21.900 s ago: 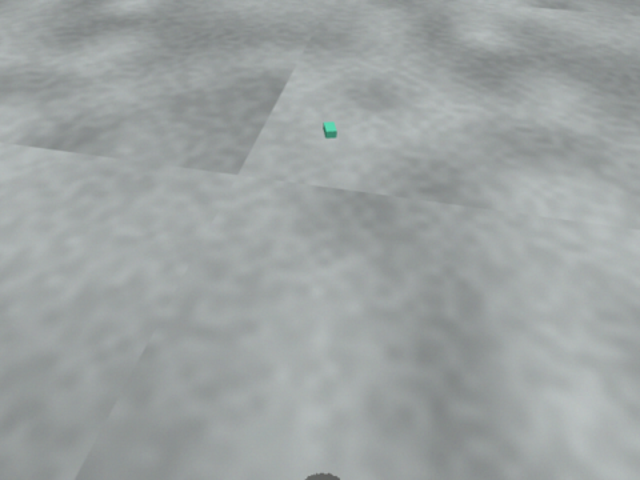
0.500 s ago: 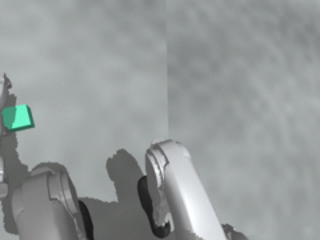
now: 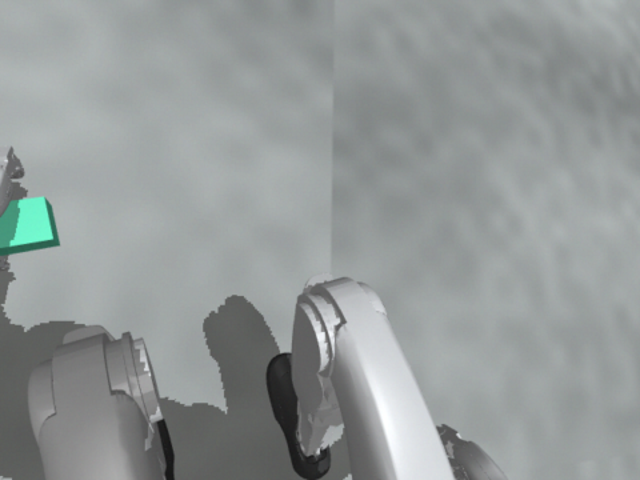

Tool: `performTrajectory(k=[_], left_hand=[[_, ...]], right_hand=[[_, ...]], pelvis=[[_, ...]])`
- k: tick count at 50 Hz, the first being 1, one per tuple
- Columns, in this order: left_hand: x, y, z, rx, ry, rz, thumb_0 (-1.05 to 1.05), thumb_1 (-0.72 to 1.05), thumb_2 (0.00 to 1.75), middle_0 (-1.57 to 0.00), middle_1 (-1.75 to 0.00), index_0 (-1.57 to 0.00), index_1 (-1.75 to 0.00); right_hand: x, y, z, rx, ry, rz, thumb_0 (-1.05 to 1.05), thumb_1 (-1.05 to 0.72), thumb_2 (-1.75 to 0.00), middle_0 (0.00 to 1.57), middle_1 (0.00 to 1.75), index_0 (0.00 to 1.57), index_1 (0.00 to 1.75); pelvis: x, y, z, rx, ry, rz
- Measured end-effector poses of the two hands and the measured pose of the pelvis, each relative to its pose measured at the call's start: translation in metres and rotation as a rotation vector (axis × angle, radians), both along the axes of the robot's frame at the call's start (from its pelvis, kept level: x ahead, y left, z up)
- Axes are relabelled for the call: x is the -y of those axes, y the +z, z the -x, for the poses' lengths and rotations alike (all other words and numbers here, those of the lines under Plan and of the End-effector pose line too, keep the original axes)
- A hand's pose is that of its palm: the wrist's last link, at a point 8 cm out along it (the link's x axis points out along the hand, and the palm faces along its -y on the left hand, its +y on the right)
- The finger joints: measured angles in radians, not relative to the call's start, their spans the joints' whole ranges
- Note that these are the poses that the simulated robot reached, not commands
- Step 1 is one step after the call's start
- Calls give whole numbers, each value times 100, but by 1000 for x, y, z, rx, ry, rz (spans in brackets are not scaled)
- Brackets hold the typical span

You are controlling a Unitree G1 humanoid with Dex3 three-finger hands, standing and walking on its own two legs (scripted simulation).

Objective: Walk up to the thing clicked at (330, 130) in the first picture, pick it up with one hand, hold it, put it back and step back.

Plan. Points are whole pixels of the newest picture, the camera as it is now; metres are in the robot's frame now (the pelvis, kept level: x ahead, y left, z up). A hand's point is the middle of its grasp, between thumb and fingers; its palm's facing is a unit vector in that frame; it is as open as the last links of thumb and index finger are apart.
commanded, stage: rest palm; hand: left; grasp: from above
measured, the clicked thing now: (8, 228) +0.47 +0.29 -0.30
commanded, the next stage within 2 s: close in 1.24 s
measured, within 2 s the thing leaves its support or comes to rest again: neither
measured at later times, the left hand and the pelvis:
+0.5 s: hand (8, 233) +0.46 +0.28 -0.27, palm faces -0.47 -0.13 -0.87, open 13.3 cm; pelvis +0.01 +0.00 -0.02, yaw -3 degrees
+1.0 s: hand (17, 236) +0.46 +0.27 -0.28, palm faces -0.47 -0.12 -0.87, open 13.2 cm; pelvis +0.00 +0.00 -0.01, yaw -5 degrees
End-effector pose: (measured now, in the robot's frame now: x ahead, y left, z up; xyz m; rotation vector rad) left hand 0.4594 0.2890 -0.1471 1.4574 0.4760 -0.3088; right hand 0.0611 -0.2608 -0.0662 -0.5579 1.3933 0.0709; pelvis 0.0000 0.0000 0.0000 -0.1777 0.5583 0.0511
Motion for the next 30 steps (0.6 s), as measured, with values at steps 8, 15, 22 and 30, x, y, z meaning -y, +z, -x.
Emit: performTrajectory(k=[8, 15, 22, 30], left_hand=[[2, -27, -2, -9, 33, -2, 0, -34, 87, -23, -86, -23, -87], [2, -48, -3, -19, 49, 0, 0, -36, 88, -22, -86, -21, -86], [3, -59, -7, -3, 47, 6, 0, -36, 87, -22, -84, -21, -85], [4, -62, -5, 4, 48, 17, 0, -36, 87, -22, -83, -21, -85]], right_hand=[[-3, -2, 24, -58, -1, -16, 0, -90, -90, 20, 30, 20, 30], [-8, -3, 41, -125, 3, -41, 1, -90, -90, 20, 30, 20, 30], [-12, -2, 40, -145, 26, -60, 1, -90, -90, 20, 30, 20, 30], [-14, 0, 29, -118, 65, -65, 1, -91, -90, 20, 30, 20, 30]], pelvis=[[0, -9, 0, 13, -16, 6], [0, -14, -3, 24, -25, 14], [-1, -16, -5, 37, -35, 27], [-3, -17, -6, 45, -40, 43]])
